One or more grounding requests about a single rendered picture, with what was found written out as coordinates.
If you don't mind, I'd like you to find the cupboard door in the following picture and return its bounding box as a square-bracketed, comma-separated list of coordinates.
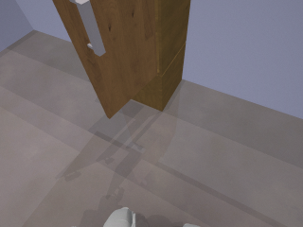
[52, 0, 157, 119]

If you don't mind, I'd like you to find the handle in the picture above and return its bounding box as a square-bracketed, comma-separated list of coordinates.
[69, 0, 106, 56]

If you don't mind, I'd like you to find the robot left thigh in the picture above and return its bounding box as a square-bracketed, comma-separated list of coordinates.
[103, 208, 136, 227]

